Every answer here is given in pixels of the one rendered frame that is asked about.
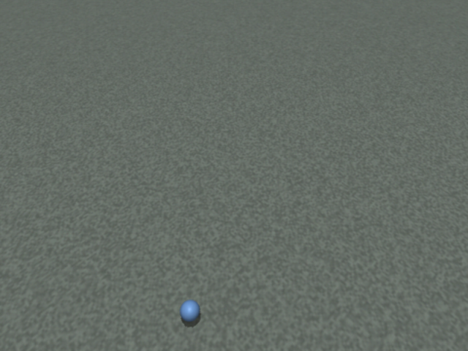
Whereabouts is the ball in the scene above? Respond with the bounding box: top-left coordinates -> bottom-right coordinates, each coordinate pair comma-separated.
180,300 -> 200,322

